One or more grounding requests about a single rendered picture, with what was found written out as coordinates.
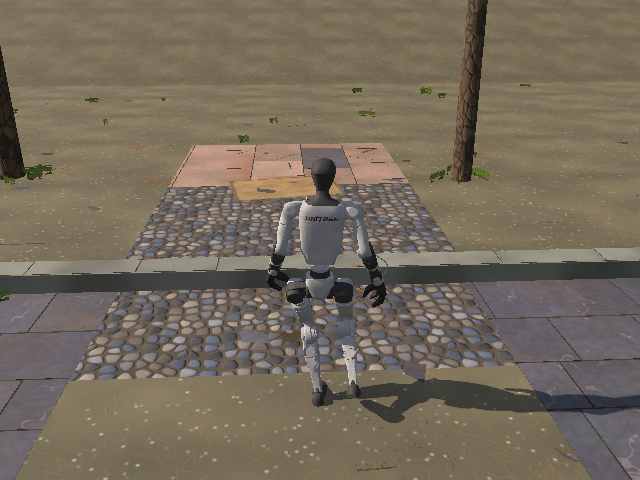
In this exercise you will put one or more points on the left robot foot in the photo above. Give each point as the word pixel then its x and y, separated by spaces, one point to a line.
pixel 318 398

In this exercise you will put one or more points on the robot right hand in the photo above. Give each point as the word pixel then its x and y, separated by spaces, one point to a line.
pixel 379 290

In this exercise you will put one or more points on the left robot upper arm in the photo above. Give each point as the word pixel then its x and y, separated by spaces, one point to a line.
pixel 290 210

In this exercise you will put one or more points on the right robot upper arm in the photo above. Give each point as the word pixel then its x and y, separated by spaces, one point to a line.
pixel 353 212

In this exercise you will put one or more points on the robot left forearm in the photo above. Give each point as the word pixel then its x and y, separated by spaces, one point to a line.
pixel 275 262

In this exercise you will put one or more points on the robot left hand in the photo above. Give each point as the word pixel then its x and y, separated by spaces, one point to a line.
pixel 280 276

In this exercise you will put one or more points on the robot left shin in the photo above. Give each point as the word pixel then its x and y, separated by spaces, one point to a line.
pixel 312 358

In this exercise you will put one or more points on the robot right forearm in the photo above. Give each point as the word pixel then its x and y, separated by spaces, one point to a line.
pixel 372 268

